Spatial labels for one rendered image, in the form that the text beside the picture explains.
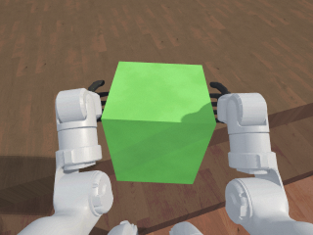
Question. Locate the robot right hand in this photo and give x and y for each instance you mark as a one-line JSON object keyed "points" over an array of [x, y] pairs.
{"points": [[219, 86]]}

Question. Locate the robot right upper arm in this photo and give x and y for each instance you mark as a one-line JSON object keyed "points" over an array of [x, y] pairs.
{"points": [[260, 205]]}

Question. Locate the robot left hand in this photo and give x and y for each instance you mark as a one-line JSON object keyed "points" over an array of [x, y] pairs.
{"points": [[93, 88]]}

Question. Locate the robot left thigh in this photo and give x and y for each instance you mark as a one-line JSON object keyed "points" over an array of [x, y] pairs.
{"points": [[124, 229]]}

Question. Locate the carton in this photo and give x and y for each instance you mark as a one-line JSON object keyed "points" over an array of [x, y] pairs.
{"points": [[158, 121]]}

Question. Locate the robot right thigh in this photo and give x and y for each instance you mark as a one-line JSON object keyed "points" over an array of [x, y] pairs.
{"points": [[184, 228]]}

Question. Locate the robot left forearm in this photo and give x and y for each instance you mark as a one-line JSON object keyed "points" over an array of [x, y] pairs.
{"points": [[77, 111]]}

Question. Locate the robot left upper arm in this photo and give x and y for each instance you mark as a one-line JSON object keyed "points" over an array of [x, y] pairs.
{"points": [[79, 201]]}

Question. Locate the robot thigh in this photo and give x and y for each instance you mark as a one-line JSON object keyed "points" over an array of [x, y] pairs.
{"points": [[124, 229], [184, 228]]}

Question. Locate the robot right forearm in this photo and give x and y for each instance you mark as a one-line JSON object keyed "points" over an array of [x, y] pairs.
{"points": [[248, 127]]}

